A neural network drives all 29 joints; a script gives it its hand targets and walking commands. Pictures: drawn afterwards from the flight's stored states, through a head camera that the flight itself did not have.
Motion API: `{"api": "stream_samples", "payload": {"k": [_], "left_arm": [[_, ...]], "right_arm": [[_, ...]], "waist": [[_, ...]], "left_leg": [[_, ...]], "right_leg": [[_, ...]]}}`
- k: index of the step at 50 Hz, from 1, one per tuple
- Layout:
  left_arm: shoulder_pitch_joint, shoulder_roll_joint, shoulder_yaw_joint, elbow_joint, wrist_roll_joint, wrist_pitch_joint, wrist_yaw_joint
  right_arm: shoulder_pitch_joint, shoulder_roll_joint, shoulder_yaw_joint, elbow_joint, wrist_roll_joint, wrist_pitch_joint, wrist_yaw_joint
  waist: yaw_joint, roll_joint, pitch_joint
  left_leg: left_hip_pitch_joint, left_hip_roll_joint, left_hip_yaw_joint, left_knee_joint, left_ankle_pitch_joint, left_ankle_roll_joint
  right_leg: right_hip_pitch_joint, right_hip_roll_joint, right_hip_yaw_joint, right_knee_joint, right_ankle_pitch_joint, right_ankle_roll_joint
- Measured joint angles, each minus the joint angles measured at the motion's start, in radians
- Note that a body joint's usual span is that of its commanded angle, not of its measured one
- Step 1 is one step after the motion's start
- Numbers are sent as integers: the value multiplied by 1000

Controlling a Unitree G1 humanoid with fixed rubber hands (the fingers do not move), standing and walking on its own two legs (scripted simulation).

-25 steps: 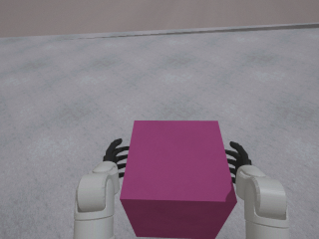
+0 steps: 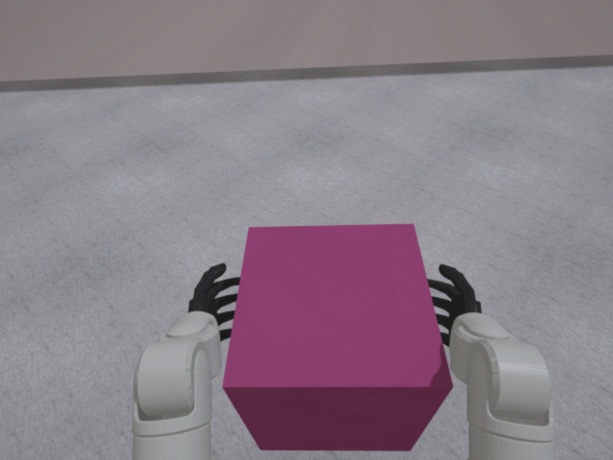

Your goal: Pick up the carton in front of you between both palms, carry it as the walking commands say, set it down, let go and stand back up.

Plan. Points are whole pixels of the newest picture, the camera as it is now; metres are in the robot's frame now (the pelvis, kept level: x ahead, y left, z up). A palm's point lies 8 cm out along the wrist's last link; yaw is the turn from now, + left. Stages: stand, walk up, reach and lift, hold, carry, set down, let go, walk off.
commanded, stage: carry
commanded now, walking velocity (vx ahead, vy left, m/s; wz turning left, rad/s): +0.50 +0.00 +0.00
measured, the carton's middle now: (332, 343) +0.28 +0.00 +0.02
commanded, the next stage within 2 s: none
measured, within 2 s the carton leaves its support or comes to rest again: neither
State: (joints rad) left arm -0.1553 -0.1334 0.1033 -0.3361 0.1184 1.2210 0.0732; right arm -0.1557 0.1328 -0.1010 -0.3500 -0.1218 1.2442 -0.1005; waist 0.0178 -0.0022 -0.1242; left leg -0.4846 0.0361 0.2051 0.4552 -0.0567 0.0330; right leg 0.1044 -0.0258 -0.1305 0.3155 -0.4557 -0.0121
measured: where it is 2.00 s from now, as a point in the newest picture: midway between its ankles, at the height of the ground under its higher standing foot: (339, 400)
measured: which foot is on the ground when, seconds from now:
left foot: up 0.00-0.00, down 0.02-0.48, up 0.50-0.88, down 0.90-1.00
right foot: down 0.00-0.02, up 0.04-0.44, down 0.46-1.00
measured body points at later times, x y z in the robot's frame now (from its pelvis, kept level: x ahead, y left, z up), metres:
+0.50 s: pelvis +0.33 -0.04 +0.00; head +0.30 -0.06 +0.44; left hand +0.59 +0.12 +0.10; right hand +0.61 -0.18 +0.08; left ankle +0.15 +0.09 -0.70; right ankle +0.46 -0.12 -0.73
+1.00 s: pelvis +0.52 -0.04 +0.01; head +0.50 -0.03 +0.46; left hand +0.79 +0.12 +0.09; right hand +0.80 -0.18 +0.09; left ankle +0.57 +0.06 -0.72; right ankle +0.45 -0.12 -0.72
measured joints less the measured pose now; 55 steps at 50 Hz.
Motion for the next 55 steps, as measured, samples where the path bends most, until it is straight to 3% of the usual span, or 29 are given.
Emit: {"api": "stream_samples", "payload": {"k": [2,4,5,7,14,19,21,23,25,28,30,38,45,48,55], "left_arm": [[3,2,16,18,0,-7,0],[1,0,31,43,1,-12,0],[4,1,29,55,3,-15,0],[13,3,11,68,8,-23,3],[49,5,-29,32,5,-64,4],[59,5,-27,-27,-5,-57,9],[50,5,-23,-47,-9,-40,12],[29,4,-15,-55,-12,-21,12],[-5,0,-9,-16,-9,-24,14],[-26,-4,5,45,-10,-19,9],[-23,-3,20,44,-12,-8,8],[-28,-4,32,-24,-22,-22,2],[-30,-4,14,3,1,-3,-3],[-37,-4,18,38,15,6,-3],[-34,-4,19,47,8,5,9]], "right_arm": [[-8,2,10,43,-8,-18,6],[-10,2,14,82,-13,-34,8],[-5,2,13,95,-11,-39,8],[20,-1,12,96,-7,-52,8],[75,-5,15,36,9,-91,7],[68,-5,26,-7,14,-82,5],[58,-4,25,-22,15,-69,5],[42,-4,22,-36,11,-49,5],[8,-8,-2,-12,14,-40,4],[-26,-4,-24,22,2,1,-1],[-35,7,-24,38,-4,8,-3],[-32,5,5,-23,-2,-18,-9],[-28,4,-12,-4,3,1,-9],[-22,3,-16,46,1,-14,1],[-22,3,-18,71,-4,-28,10]], "waist": [[-9,-25,5],[-24,-27,22],[-30,-21,32],[-35,-5,52],[-33,18,68],[-26,6,55],[-27,11,48],[-21,19,33],[-8,52,26],[-4,48,43],[-8,40,54],[-3,36,84],[-19,36,51],[-22,-13,34],[-4,-27,29]], "left_leg": [[19,-15,18,41,-15,25],[34,-17,19,70,-80,41],[58,-17,16,50,-94,42],[119,-16,4,-10,-92,22],[324,-12,-27,-173,-134,4],[472,-8,-46,-218,-214,-40],[524,2,-62,-192,-272,-64],[542,24,-72,-85,-370,-87],[450,63,-97,181,-413,-75],[240,23,-155,548,-401,-33],[136,19,-142,601,-358,-18],[-17,24,-100,242,-209,-42],[114,20,-39,-28,47,-23],[134,-4,-27,-1,-71,10],[130,1,-9,43,-145,9]], "right_leg": [[-100,-40,8,299,-38,9],[-284,-25,73,676,1,12],[-364,-18,84,794,22,8],[-488,-22,83,864,80,4],[-713,-71,55,535,240,31],[-696,-76,7,247,403,16],[-641,-70,-28,176,409,11],[-566,-52,-62,130,385,2],[-568,-31,-82,204,400,-47],[-517,-31,-87,186,332,-77],[-467,-29,-87,120,342,-65],[-336,-7,-70,16,301,-68],[-281,18,-62,137,151,-40],[-279,-11,-51,197,101,-21],[-261,-11,-27,173,65,-6]]}}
